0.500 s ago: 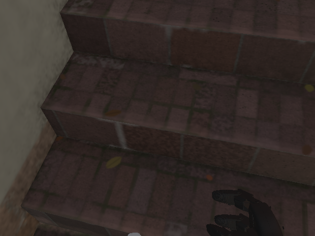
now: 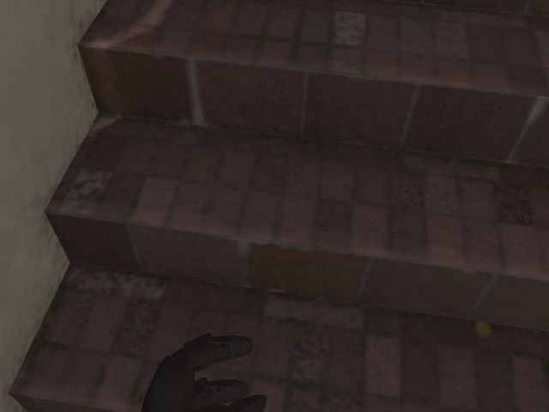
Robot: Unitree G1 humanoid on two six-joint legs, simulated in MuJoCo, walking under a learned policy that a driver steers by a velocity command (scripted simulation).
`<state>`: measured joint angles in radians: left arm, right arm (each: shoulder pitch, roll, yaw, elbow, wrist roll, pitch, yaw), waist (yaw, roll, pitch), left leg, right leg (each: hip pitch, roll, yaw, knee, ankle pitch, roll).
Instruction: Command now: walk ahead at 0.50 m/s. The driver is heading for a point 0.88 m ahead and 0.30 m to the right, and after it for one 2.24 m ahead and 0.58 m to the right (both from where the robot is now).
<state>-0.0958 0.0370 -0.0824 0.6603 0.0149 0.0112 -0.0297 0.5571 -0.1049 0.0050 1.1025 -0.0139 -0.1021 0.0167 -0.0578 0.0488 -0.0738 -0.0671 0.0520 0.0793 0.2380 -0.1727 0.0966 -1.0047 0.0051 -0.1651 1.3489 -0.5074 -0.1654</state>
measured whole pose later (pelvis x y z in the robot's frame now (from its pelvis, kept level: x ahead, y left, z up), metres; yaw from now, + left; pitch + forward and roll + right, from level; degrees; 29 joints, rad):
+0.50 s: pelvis +0.31 +0.03 +0.16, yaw -1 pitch +9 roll +4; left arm 0.58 0.10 0.00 1.11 0.05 -0.10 -0.11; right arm -0.19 -0.06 0.10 0.60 -0.01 0.03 0.08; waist 0.05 -0.07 -0.13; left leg -1.10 -0.02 0.11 1.30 -0.36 0.15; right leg 0.02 -0.10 -0.02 0.18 -0.23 -0.07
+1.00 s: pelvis +0.60 +0.02 +0.34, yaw -16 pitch +9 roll -4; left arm -0.16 0.11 -0.04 0.74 0.02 0.03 -0.10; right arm 0.47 -0.12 0.05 1.11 -0.07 -0.11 0.12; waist -0.03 0.10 -0.17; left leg -0.01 0.12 0.27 0.15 -0.13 0.06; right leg -1.02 -0.02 -0.19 1.32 -0.45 -0.18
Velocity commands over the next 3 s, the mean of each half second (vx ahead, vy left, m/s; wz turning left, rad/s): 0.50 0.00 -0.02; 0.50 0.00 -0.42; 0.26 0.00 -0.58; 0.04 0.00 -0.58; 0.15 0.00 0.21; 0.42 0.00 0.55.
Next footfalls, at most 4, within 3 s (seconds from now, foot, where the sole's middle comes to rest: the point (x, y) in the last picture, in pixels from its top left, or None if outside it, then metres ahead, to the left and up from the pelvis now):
0.50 left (197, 347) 0.50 0.14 -0.46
0.98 right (329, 198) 0.72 -0.12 -0.29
1.44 left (237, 31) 1.02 0.05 -0.12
1.94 right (350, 176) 0.77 -0.16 -0.29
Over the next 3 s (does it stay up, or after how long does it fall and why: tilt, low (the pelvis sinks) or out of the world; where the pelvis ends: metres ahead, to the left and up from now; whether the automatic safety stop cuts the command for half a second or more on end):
stays up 1.12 -0.15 0.67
